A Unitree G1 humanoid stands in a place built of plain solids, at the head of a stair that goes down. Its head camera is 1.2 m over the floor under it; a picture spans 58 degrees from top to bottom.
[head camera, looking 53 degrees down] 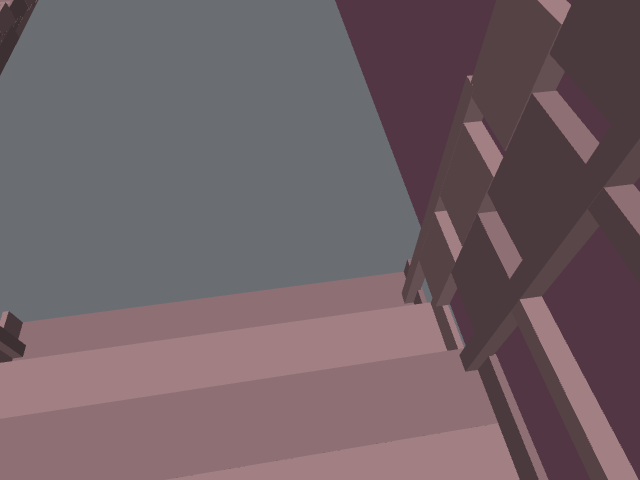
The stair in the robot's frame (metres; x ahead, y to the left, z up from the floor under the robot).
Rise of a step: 0.19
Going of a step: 0.26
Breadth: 1.60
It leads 9 degrees to the left of straight ahead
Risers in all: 3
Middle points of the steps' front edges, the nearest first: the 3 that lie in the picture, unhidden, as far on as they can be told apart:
0.39 0.33 0.00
0.64 0.37 -0.18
0.90 0.41 -0.37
